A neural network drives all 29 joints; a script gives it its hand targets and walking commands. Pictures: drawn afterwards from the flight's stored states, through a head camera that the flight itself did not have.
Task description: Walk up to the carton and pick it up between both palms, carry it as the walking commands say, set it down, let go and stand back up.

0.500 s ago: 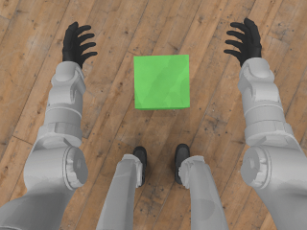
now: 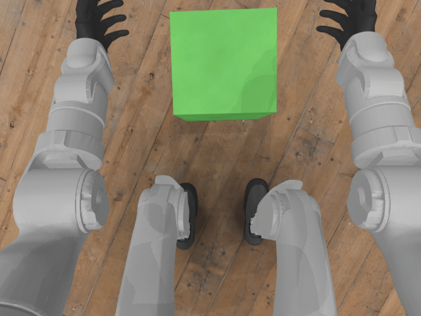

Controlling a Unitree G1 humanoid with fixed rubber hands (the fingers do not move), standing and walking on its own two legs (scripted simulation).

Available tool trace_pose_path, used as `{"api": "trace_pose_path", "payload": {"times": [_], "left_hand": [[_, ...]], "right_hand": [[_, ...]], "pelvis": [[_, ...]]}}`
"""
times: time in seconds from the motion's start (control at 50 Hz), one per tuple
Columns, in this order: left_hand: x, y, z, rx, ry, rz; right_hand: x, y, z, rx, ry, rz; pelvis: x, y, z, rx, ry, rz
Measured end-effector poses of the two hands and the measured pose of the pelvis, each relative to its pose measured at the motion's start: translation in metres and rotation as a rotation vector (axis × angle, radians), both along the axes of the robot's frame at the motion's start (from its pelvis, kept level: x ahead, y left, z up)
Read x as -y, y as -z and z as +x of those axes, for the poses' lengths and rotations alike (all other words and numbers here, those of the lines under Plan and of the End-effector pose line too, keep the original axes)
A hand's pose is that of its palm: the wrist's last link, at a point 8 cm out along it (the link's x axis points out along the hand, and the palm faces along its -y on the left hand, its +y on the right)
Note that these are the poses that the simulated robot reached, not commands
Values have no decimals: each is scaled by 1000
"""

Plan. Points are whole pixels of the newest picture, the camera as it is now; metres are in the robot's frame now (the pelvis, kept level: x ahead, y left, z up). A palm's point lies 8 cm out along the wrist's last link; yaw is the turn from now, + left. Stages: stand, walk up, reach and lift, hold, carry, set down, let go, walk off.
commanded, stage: reach and lift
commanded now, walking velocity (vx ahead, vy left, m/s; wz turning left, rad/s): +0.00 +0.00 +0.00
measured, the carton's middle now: (222, 76) +0.53 +0.01 -0.37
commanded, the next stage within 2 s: none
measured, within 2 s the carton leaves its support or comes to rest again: neither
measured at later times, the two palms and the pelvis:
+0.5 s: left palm (130, 68) +0.52 +0.21 -0.27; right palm (311, 65) +0.54 -0.17 -0.27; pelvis +0.00 +0.00 -0.10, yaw +1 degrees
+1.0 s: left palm (137, 71) +0.52 +0.20 -0.30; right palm (304, 69) +0.54 -0.17 -0.30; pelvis -0.01 +0.00 -0.13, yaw +0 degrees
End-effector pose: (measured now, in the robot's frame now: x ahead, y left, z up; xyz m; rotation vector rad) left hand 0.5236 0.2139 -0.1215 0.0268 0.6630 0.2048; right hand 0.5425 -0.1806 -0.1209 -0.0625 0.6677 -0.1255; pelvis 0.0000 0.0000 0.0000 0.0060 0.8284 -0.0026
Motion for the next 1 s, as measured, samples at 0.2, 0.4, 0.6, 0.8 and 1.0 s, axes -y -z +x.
{"api": "trace_pose_path", "payload": {"times": [0.2, 0.4, 0.6, 0.8, 1.0], "left_hand": [[7, 60, 0, -21, 2, -2], [8, 120, -4, -55, -1, 5], [8, 167, -6, -77, 7, 8], [11, 183, -4, -61, 15, 2], [13, 174, -4, -70, 17, -6]], "right_hand": [[-6, 63, -1, -22, 1, 4], [-8, 124, -4, -48, -4, 2], [-12, 171, -7, -68, -10, 10], [-10, 182, -2, -45, -5, 4], [-14, 177, -7, -65, -8, 12]], "pelvis": [[1, 50, -4, 52, -2, 5], [2, 86, -3, 106, -3, 7], [2, 117, -7, 155, -6, 6], [1, 133, -13, 219, -5, 2], [-1, 129, -15, 218, -9, 1]]}}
